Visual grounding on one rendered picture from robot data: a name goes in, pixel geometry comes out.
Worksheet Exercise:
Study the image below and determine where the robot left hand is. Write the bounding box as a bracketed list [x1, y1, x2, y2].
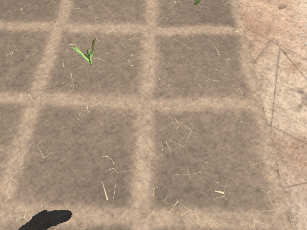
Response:
[18, 210, 72, 230]

